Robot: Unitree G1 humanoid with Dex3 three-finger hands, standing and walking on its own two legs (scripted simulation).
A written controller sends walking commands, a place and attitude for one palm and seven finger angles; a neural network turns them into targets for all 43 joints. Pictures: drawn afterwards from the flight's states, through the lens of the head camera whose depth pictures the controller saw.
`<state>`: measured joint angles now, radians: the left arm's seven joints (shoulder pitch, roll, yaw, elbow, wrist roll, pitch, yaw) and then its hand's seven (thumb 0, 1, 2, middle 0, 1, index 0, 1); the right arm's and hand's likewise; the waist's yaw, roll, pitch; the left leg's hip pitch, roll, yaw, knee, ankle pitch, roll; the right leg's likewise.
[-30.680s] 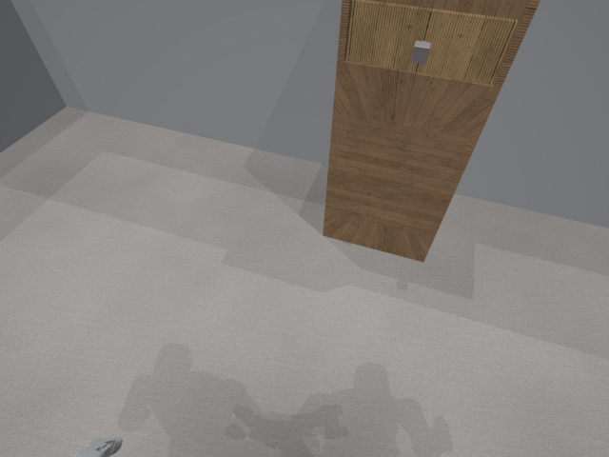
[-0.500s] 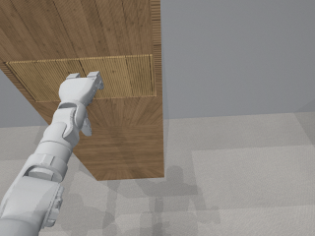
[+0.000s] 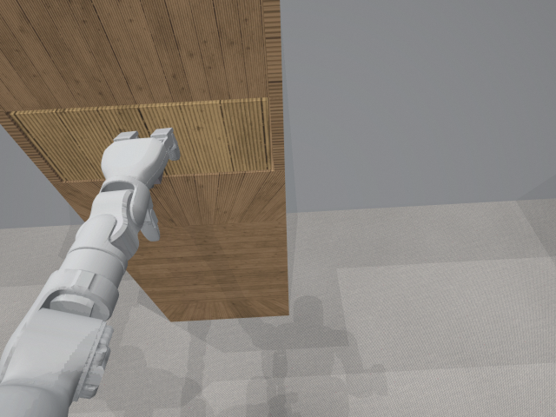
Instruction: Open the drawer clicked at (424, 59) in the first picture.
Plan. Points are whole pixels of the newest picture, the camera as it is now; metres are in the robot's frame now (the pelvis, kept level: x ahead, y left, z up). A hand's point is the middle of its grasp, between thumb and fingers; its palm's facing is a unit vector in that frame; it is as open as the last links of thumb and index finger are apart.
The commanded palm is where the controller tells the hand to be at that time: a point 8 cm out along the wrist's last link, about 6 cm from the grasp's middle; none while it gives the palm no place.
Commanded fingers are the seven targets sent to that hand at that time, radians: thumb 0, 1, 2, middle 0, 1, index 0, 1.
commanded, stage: close the thumb around the handle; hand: left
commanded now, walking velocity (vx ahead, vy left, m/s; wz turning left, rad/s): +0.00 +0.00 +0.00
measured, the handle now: (149, 160) +0.49 +0.21 +0.09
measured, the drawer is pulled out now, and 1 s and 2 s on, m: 0.00 0.00 0.04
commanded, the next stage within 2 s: pull the drawer open in 0.68 s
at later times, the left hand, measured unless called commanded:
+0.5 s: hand (147, 187) +0.45 +0.21 +0.08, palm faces -0.03 -0.05 -1.00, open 7.1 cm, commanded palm +0.43 +0.22 +0.14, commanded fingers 0.00 0.90 0.90 -0.40 -1.35 -0.40 -1.35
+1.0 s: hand (147, 188) +0.45 +0.21 +0.07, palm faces -0.03 -0.06 -1.00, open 7.1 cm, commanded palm +0.40 +0.22 +0.14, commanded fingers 0.00 0.90 0.90 -0.40 -1.35 -0.40 -1.35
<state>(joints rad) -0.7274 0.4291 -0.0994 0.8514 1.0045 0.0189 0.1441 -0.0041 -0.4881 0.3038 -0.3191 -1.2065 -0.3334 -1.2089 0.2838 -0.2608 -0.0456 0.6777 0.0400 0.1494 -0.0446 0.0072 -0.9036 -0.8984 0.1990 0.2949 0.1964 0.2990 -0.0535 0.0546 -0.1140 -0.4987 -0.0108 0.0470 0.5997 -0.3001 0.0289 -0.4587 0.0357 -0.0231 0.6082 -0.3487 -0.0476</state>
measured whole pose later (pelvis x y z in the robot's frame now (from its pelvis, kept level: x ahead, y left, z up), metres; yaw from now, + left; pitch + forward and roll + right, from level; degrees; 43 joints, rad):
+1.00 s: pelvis +0.00 +0.01 +0.00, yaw -1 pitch +11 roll +0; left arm -0.66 0.44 -0.07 0.78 1.00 0.03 0.15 0.01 0.50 0.74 -0.41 -1.35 -0.34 -1.34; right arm 0.29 -0.26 -0.05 0.67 0.04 0.15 -0.04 0.01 -0.90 -0.90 0.20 0.29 0.20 0.30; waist -0.06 0.05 -0.11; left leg -0.49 -0.01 0.07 0.59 -0.30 0.04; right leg -0.45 0.04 0.00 0.59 -0.34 -0.04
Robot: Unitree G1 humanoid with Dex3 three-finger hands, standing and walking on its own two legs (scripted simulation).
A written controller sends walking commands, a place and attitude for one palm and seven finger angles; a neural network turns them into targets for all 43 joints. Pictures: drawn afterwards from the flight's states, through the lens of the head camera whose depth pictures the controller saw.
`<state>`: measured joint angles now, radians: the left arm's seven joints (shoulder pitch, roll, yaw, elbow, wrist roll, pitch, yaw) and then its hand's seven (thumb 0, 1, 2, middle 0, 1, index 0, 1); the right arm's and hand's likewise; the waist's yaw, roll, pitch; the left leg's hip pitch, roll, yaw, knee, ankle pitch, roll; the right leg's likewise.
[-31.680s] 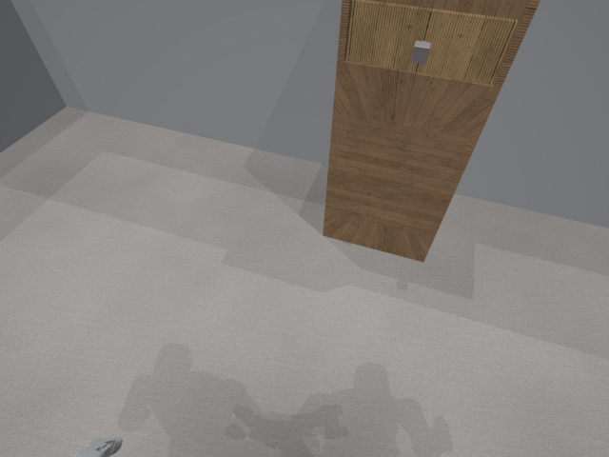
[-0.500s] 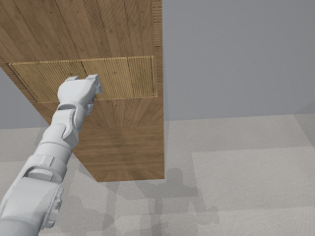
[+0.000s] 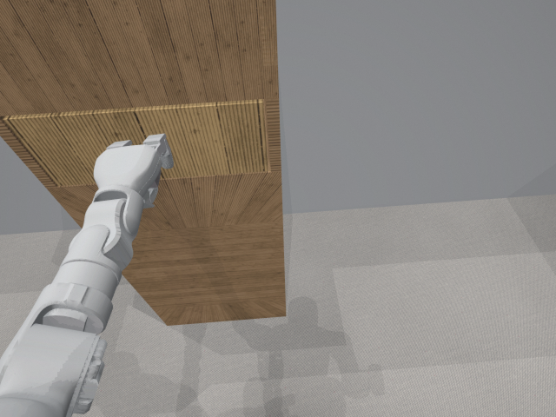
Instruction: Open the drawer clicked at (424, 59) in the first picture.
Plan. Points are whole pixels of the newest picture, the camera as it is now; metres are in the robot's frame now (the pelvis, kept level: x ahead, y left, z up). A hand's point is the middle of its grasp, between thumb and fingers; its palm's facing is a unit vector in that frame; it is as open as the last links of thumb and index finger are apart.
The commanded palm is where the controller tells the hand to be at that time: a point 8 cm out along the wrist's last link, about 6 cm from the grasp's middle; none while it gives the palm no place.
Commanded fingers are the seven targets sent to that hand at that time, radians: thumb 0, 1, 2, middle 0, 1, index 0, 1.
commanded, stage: pull the drawer open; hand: left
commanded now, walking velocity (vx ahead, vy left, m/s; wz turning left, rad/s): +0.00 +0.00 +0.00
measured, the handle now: (146, 163) +0.49 +0.21 +0.09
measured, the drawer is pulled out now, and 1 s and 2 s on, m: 0.00 0.04 0.17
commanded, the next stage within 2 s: none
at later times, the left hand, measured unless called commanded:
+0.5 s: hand (141, 209) +0.41 +0.21 +0.07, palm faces -0.01 -0.08 -1.00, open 6.9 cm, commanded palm +0.38 +0.22 +0.14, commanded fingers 0.00 0.90 0.90 -0.40 -1.35 -0.40 -1.35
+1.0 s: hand (140, 212) +0.40 +0.21 +0.07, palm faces -0.01 -0.09 -1.00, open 7.0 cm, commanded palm +0.35 +0.22 +0.14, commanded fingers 0.00 0.90 0.90 -0.40 -1.35 -0.40 -1.35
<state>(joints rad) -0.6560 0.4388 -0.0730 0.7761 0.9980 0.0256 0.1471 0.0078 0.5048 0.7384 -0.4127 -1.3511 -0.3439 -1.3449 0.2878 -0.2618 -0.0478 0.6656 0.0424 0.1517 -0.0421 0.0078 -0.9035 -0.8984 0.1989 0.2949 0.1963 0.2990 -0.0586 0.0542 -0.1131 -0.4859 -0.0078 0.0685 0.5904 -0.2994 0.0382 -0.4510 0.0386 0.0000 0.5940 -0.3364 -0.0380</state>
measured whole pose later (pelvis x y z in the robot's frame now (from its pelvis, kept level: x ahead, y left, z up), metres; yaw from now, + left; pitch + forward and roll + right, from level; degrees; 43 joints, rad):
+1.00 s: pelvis +0.00 -0.01 +0.00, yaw +0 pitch +8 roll +1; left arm -0.44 0.43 -0.06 0.53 0.96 0.05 0.12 0.03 0.53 0.71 -0.41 -1.35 -0.34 -1.35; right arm 0.24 -0.26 -0.04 0.67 0.04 0.16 -0.05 0.01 -0.90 -0.90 0.20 0.29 0.20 0.30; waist -0.04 0.06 -0.10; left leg -0.41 -0.01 0.07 0.55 -0.29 0.03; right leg -0.38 0.04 0.00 0.57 -0.33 -0.05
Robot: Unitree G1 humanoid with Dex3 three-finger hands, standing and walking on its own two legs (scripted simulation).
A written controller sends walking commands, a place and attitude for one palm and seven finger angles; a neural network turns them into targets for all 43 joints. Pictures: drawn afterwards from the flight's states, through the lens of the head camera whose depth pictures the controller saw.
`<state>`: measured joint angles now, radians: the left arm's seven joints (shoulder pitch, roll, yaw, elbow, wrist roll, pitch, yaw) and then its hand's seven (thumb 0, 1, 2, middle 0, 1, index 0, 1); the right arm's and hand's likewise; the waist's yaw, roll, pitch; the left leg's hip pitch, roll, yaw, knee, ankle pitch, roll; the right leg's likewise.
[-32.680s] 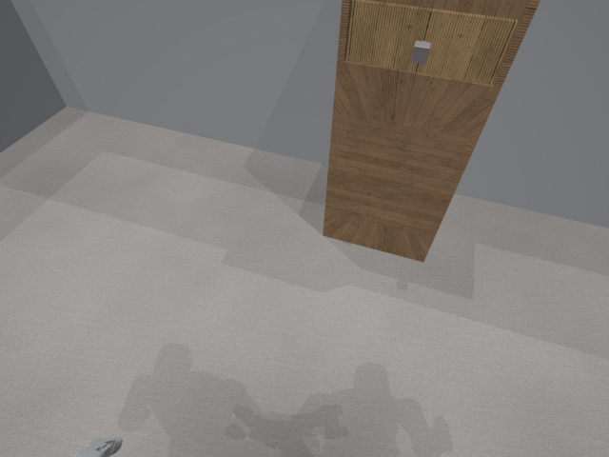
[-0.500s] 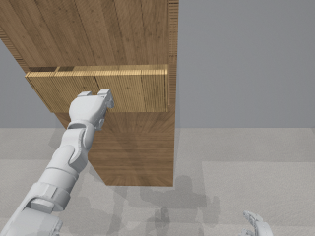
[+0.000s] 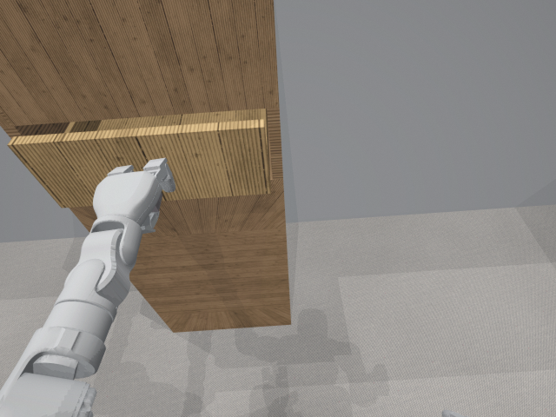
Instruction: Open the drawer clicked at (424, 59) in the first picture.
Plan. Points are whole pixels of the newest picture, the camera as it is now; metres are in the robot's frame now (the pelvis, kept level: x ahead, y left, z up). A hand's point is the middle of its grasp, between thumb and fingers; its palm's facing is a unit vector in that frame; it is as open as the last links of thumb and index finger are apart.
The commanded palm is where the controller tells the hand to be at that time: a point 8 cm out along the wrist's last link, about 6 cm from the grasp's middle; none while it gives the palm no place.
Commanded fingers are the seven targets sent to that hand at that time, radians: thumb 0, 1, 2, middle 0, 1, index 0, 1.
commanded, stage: pull the drawer open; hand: left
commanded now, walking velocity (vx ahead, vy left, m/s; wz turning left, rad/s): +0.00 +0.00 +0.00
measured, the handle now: (147, 187) +0.45 +0.22 +0.09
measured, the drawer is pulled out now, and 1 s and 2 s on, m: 0.04 0.17 0.30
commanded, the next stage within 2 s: open the thumb to release the handle in 1.94 s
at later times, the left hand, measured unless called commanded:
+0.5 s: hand (135, 263) +0.32 +0.21 +0.07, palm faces +0.03 -0.11 -0.99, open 6.9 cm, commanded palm +0.29 +0.22 +0.13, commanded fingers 0.00 0.90 0.90 -0.40 -1.35 -0.40 -1.35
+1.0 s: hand (126, 298) +0.27 +0.21 +0.07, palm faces +0.03 -0.16 -0.99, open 6.9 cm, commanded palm +0.22 +0.22 +0.13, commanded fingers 0.00 0.90 0.90 -0.40 -1.35 -0.40 -1.35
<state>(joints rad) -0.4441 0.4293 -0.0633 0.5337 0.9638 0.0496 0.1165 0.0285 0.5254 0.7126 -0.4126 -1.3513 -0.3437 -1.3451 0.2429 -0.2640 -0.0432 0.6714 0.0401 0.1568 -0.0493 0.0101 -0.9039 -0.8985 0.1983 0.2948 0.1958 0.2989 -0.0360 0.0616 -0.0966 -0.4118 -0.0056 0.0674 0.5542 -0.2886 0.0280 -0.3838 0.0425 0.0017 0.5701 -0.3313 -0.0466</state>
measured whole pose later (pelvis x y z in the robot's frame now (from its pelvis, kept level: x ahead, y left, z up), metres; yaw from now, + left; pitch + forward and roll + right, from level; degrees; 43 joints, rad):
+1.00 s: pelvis +0.01 +0.00 +0.00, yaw -1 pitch +4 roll +1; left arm 0.23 0.39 -0.08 -0.19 0.93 0.13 0.14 0.05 0.58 0.70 -0.39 -1.37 -0.31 -1.35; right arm 0.15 -0.27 -0.03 0.62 0.01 0.12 0.00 0.01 -0.90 -0.90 0.20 0.29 0.19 0.30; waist 0.03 0.08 -0.06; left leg -0.29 -0.01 0.08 0.51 -0.29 0.03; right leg -0.28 0.04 0.02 0.55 -0.34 -0.05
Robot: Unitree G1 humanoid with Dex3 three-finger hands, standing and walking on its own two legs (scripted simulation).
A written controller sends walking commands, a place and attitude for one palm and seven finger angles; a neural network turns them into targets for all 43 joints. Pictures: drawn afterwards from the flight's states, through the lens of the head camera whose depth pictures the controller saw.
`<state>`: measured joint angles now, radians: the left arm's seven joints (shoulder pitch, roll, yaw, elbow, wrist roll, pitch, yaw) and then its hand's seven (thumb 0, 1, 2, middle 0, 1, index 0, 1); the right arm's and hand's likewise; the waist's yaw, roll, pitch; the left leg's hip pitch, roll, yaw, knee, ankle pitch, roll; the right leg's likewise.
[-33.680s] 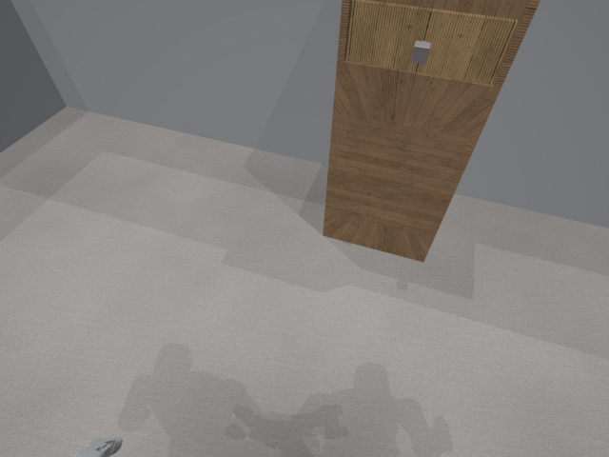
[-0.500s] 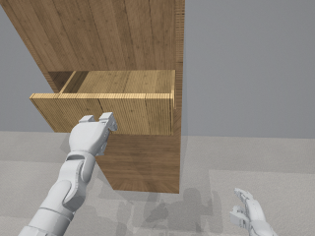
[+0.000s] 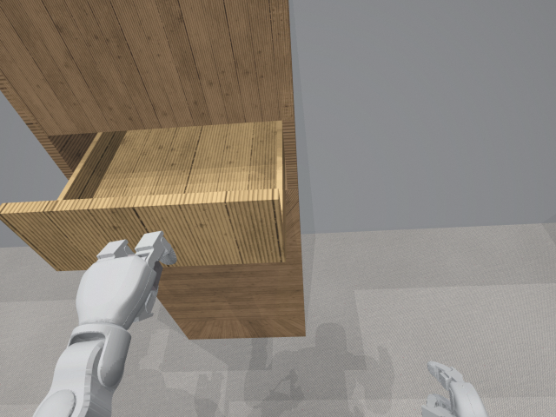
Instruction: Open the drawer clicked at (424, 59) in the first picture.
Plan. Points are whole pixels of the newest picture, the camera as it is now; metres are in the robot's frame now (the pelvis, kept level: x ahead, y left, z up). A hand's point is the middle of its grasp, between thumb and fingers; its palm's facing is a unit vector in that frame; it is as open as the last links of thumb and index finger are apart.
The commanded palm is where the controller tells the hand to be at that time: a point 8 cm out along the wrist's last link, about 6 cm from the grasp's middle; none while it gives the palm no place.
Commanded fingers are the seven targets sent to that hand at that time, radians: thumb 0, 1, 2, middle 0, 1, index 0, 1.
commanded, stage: pull the drawer open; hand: left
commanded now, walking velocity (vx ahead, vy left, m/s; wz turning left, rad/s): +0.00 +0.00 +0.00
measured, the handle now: (146, 261) +0.31 +0.21 +0.08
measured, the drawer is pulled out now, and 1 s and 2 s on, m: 0.17 0.30 0.30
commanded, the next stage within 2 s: open the thumb to release the handle in 0.94 s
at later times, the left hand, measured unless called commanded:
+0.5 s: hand (125, 365) +0.17 +0.20 +0.07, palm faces +0.02 -0.18 -0.98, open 6.9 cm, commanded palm +0.11 +0.21 +0.13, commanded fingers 0.00 0.90 0.90 -0.40 -1.35 -0.40 -1.35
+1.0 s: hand (110, 411) +0.12 +0.20 +0.06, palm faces +0.03 -0.14 -0.99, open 7.0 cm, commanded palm +0.08 +0.21 +0.13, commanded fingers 0.00 0.90 0.90 -0.40 -1.35 -0.40 -1.35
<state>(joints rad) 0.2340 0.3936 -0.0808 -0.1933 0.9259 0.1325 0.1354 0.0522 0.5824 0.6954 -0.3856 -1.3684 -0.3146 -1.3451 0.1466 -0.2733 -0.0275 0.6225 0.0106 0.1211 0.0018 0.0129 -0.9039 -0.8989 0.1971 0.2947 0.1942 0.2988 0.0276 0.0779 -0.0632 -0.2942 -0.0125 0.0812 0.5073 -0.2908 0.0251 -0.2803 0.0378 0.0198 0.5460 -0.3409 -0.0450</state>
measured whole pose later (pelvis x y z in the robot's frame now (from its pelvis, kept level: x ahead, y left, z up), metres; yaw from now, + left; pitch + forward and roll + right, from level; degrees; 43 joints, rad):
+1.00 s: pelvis -0.02 -0.01 -0.01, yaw +1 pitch +2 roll +0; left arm 0.68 0.44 -0.10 -0.46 0.95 0.04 0.27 0.03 0.56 0.76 -0.40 -1.35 -0.30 -1.34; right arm 0.11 -0.24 0.01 0.58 -0.01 0.09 0.03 0.01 -0.90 -0.90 0.20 0.29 0.19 0.30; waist 0.11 0.10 -0.06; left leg -0.32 0.01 0.06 0.61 -0.32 0.01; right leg -0.29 0.06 0.00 0.62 -0.36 -0.06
